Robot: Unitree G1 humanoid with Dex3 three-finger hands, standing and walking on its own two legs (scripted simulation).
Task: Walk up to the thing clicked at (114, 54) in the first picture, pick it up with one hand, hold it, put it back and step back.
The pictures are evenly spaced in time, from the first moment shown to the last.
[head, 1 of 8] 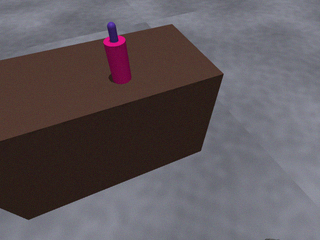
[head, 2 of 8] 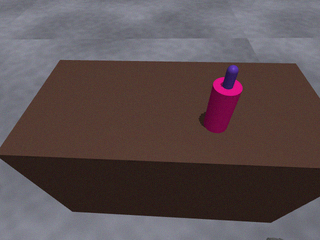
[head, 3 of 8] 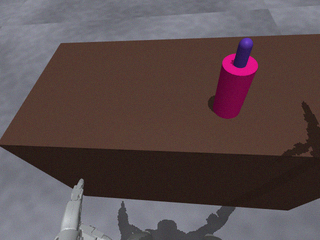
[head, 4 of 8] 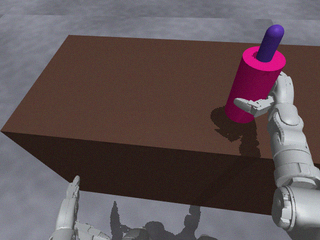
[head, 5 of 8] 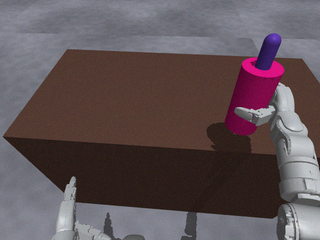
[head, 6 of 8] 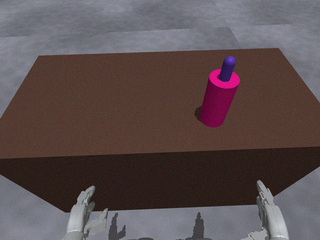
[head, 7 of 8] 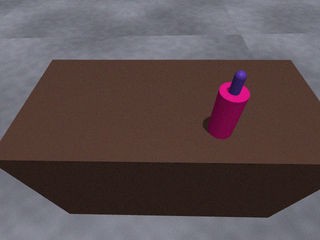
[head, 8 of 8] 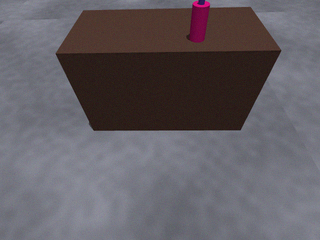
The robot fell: no
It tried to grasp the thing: yes
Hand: right
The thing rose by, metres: 0.19
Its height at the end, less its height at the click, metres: +0.00
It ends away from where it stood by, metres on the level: 0.04
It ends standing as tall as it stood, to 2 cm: yes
